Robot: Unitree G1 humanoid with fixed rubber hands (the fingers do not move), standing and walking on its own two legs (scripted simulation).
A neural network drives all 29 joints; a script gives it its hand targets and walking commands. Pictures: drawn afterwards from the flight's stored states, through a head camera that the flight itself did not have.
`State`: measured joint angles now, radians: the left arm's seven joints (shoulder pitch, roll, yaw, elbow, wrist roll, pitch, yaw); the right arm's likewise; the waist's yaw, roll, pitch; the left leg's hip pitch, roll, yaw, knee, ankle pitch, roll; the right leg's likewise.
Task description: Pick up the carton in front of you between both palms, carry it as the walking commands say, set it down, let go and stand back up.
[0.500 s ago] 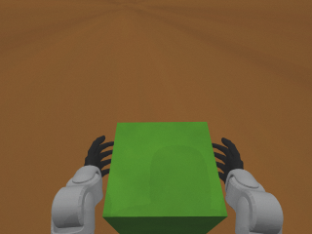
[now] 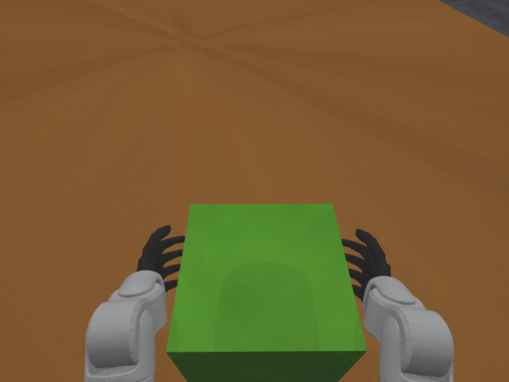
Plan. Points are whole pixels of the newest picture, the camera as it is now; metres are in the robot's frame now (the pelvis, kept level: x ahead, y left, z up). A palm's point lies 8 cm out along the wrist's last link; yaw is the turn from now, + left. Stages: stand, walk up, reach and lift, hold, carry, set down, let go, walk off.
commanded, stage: carry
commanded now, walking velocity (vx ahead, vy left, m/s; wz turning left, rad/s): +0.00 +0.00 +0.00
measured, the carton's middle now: (261, 304) +0.24 +0.00 +0.02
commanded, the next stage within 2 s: hold in 1.46 s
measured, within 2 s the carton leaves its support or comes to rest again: neither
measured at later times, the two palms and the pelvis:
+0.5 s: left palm (150, 290) +0.23 +0.15 +0.08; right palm (368, 297) +0.23 -0.14 +0.08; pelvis -0.01 +0.01 +0.00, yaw +0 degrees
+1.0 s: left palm (162, 302) +0.24 +0.15 +0.03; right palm (359, 308) +0.23 -0.15 +0.03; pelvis -0.04 +0.00 +0.00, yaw +0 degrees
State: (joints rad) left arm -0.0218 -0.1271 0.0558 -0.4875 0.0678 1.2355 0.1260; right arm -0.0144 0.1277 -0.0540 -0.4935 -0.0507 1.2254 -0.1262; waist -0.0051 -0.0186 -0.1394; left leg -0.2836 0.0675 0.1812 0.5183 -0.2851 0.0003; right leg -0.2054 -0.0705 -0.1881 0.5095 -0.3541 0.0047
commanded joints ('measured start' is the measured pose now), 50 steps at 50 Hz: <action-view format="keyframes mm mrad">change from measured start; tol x2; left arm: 1 -363 -774 -635 -118 -297 -22 -108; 11 -337 -769 -638 -131 -292 -33 -115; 18 -341 -752 -641 -68 -261 -46 -149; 26 -391 -692 -577 73 -200 -135 -185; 35 -435 -678 -499 248 -133 -285 -214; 45 -539 -713 -398 512 -57 -510 -264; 50 -613 -799 -413 593 -56 -605 -298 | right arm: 1 -351 787 611 -88 269 -15 109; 11 -330 779 626 -111 262 -24 111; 18 -332 756 630 -51 235 -36 145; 23 -376 704 593 39 198 -86 173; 33 -405 675 511 221 118 -237 203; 45 -527 715 397 520 38 -500 265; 50 -601 800 407 602 34 -596 298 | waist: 1 5 38 -216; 8 4 18 -218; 25 1 22 -97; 50 2 22 -169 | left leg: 1 149 115 -91 18 703 5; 7 148 108 -84 30 653 6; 25 84 105 -103 -78 310 17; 38 77 105 -102 -98 235 13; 50 91 104 -103 -93 219 13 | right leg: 1 78 -92 66 13 600 17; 5 84 -94 67 18 616 18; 9 78 -98 69 12 587 15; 17 48 -104 80 -30 461 8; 23 20 -103 91 -78 315 -4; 26 9 -103 94 -91 273 -9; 39 -10 -103 102 -112 205 -13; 50 -3 -99 107 -104 204 -22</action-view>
